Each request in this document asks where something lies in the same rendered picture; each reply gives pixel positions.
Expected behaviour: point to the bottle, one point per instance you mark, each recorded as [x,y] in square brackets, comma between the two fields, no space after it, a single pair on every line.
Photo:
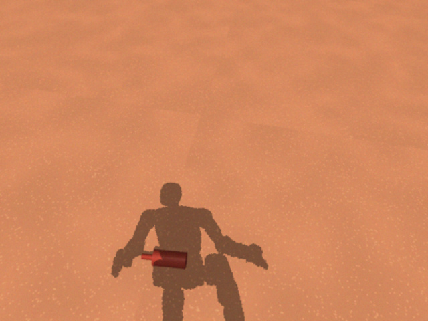
[162,258]

